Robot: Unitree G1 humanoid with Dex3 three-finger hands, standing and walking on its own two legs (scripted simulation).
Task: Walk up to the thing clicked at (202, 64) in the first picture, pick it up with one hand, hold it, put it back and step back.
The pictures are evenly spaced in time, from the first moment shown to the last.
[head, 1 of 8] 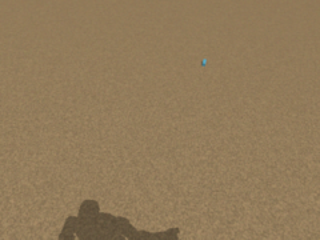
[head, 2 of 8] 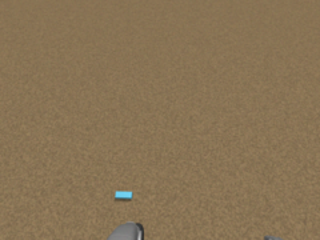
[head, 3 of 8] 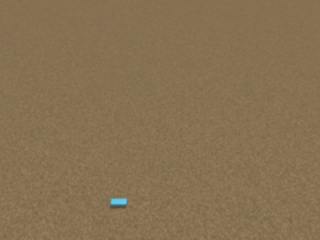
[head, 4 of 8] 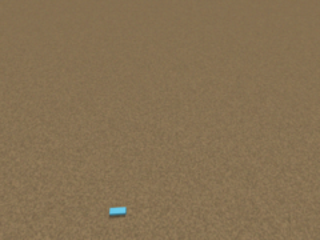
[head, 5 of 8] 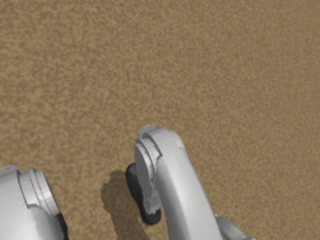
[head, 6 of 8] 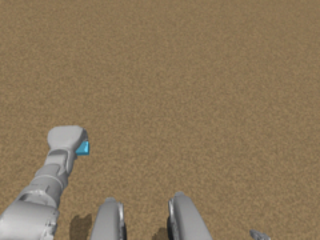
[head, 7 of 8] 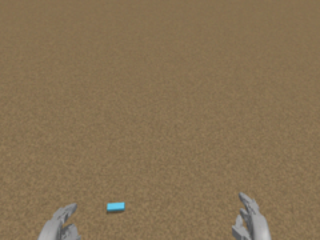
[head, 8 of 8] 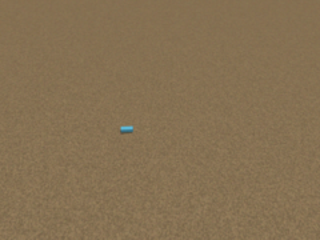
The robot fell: no
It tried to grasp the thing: yes
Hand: left
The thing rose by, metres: 0.69
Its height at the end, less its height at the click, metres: +0.00
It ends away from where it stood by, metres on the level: 0.01
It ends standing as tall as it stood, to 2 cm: yes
